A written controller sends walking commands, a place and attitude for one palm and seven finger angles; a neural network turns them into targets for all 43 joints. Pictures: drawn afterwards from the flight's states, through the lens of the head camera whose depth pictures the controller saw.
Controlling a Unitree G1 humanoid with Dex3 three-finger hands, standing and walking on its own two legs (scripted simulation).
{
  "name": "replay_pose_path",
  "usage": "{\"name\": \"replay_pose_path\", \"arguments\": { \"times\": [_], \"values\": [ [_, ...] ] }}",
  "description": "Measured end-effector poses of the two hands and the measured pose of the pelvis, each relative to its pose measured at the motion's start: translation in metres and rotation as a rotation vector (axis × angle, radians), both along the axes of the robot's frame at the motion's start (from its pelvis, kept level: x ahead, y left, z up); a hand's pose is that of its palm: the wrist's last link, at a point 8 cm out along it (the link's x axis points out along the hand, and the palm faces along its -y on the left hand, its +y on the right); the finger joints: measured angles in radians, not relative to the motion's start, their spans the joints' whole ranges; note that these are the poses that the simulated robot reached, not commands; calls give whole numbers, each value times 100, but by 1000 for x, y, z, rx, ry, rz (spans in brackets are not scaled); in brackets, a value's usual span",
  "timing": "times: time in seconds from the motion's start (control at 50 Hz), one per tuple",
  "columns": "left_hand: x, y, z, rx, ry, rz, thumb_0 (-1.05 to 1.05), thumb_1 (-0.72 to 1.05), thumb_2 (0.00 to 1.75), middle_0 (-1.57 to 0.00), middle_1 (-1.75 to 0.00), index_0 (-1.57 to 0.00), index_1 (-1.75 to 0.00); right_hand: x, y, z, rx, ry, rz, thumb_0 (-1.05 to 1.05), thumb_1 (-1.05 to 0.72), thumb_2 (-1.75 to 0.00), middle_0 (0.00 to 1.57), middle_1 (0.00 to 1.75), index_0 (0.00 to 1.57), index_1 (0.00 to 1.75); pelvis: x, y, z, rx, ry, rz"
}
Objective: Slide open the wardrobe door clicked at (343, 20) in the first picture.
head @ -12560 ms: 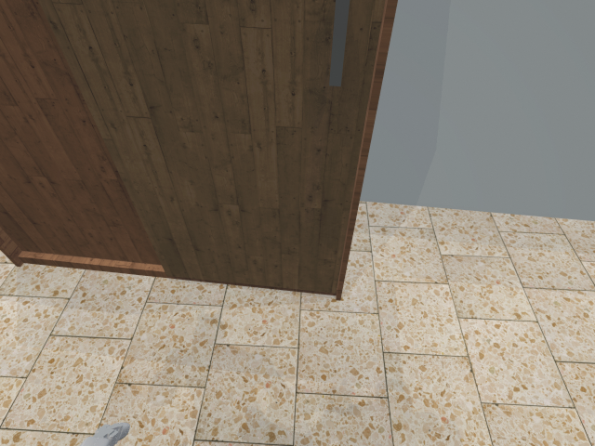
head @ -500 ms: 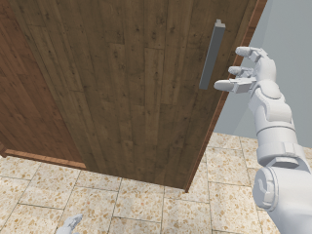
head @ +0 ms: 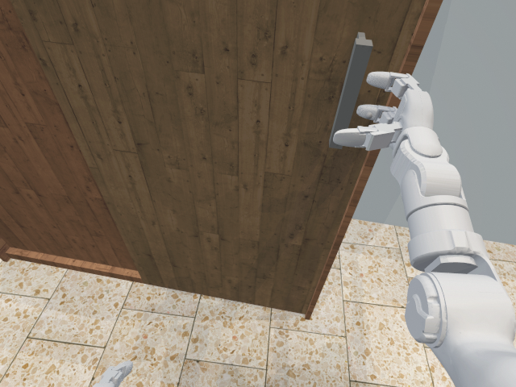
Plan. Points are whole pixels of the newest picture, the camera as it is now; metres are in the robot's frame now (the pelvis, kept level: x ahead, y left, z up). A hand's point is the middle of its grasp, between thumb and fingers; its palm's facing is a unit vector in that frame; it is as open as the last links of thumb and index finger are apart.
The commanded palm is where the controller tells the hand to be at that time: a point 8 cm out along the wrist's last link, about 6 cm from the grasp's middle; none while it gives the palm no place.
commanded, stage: feel for the door with the fingertips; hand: right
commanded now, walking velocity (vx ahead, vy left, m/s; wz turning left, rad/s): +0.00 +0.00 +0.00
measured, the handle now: (347, 93) +0.53 -0.09 +0.22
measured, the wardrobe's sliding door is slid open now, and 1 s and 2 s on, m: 0.00 0.00 0.00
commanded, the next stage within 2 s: slide the fingers in behind the handle in 0.36 s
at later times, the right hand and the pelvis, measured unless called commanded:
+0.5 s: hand (362, 108) +0.48 -0.10 +0.22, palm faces +0.13 +0.99 +0.00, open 13.9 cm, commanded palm +0.46 -0.15 +0.23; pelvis +0.00 +0.00 +0.00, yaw +0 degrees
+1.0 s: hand (351, 111) +0.46 -0.08 +0.23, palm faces +0.11 +0.99 +0.00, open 14.0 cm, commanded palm +0.44 -0.14 +0.23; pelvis -0.01 +0.00 +0.00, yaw +1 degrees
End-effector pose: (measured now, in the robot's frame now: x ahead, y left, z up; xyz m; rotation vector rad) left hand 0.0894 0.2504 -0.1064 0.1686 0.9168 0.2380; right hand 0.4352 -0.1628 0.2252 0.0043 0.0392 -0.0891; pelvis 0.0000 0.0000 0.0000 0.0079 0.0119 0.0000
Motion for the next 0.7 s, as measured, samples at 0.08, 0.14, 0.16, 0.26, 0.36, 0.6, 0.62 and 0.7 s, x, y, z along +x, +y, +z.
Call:
{"name": "replay_pose_path", "arguments": {
  "times": [0.08,0.14,0.16,0.26,0.36,0.6,0.62,0.7],
  "values": [
    [4,-1,0,-2,-9,-2,2,90,89,-20,-30,-20,-30,3,9,-3,21,26,-5,-1,51,-30,30,120,29,120,0,0,0,-1,3,3],
    [6,-1,1,-4,-19,-2,1,90,89,-20,-30,-20,-30,5,14,-1,19,13,-16,-1,50,-30,30,120,30,120,1,1,0,-2,4,6],
    [7,-2,1,-5,-20,-3,1,90,89,-20,-30,-20,-30,6,15,0,15,6,-18,-1,50,-30,30,120,29,120,1,1,0,-2,5,7],
    [4,0,0,-4,-5,-5,1,90,89,-20,-30,-20,-30,11,18,2,8,13,-27,-1,50,-30,30,120,30,120,1,3,0,-4,9,7],
    [-5,4,-2,3,22,9,1,90,89,-20,-30,-20,-30,17,13,0,10,33,-38,-1,50,-30,30,120,31,121,1,4,0,-4,17,8],
    [-30,12,-6,13,77,36,1,90,89,-20,-30,-20,-30,17,8,0,-8,5,-37,-1,50,-30,30,120,31,122,-1,3,-1,-1,21,3],
    [-30,12,-6,12,76,36,1,90,89,-20,-30,-20,-30,16,9,1,-9,1,-31,-1,50,-30,30,120,31,122,-1,3,-1,-1,21,3],
    [-30,9,-7,5,68,34,1,90,89,-20,-30,-20,-30,13,17,3,-2,-10,-7,-1,50,-30,30,120,30,121,-1,2,-1,-1,18,4]
  ]
}}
